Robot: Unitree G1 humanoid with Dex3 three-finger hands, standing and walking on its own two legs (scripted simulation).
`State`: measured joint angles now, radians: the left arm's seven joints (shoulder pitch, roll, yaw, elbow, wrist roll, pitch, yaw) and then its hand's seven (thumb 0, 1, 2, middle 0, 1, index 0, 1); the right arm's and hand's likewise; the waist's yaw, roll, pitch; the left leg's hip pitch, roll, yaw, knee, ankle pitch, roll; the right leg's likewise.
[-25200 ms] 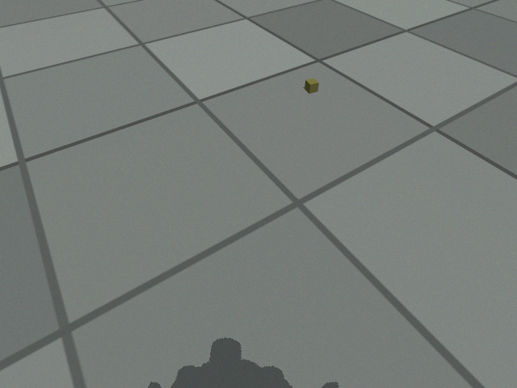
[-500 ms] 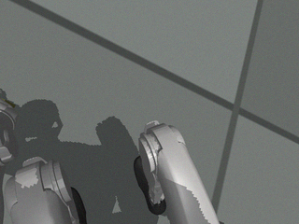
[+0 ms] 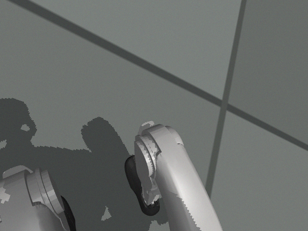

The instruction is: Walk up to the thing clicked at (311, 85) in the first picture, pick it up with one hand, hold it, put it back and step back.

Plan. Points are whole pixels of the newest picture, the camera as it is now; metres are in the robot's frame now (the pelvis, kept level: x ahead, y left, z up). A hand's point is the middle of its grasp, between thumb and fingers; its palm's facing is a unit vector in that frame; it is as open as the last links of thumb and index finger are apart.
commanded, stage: rest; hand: left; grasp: from above
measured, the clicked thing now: out of the picture +0.46 +0.31 -0.26
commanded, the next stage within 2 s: open in 0.62 s
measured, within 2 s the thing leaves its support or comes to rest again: rests again in 0.50 s
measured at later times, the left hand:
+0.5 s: hand out of the picture +0.46 +0.29 -0.23, palm faces -0.27 -0.35 -0.90, open 7.2 cm
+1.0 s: hand out of the picture +0.46 +0.29 -0.24, palm faces -0.29 -0.33 -0.90, open 9.3 cm
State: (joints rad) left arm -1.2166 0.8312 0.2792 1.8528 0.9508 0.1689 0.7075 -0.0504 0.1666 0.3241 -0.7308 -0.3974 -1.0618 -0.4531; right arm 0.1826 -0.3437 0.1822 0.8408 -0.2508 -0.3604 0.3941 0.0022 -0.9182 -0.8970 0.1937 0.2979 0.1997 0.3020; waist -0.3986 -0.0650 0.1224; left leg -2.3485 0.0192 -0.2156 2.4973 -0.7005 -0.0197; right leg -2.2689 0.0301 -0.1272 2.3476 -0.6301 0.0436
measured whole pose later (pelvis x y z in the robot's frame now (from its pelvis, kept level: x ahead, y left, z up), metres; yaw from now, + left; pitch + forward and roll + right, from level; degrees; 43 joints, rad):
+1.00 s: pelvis -0.01 +0.01 +0.01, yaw -3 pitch +28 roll -15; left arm -1.25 0.96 0.23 1.87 0.89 0.19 0.74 -0.02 0.08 0.50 -0.66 -0.49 -0.75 -0.51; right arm 0.17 -0.37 0.30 0.75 -0.24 -0.40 0.39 0.00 -0.91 -0.90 0.19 0.30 0.20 0.30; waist -0.46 -0.12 0.22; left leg -2.31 0.02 -0.26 2.49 -0.69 -0.01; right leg -2.21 0.05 -0.17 2.29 -0.60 0.06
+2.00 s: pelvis -0.01 +0.01 +0.02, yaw -3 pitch +28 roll -15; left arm -1.24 0.97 0.22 1.82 0.86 0.20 0.73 0.00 -0.40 1.05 -0.25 -0.92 -0.22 -0.95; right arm 0.17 -0.38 0.31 0.73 -0.24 -0.39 0.38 0.01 -0.91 -0.90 0.20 0.30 0.20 0.30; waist -0.46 -0.13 0.25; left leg -2.30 0.03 -0.27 2.46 -0.69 -0.01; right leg -2.18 0.05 -0.18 2.26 -0.60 0.06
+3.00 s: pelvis -0.01 +0.00 +0.04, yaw +5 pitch +34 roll -8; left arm -1.02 0.70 -0.07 1.40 1.21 -0.20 0.29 0.00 -0.35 0.94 -0.21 -0.87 -0.20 -0.87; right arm 0.18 -0.29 0.10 0.70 -0.12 -0.06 0.10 0.00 -0.89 -0.89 0.20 0.30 0.20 0.30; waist -0.25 -0.04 -0.01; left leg -2.29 0.00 -0.14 2.35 -0.65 -0.01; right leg -2.21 -0.01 -0.07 2.25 -0.63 0.03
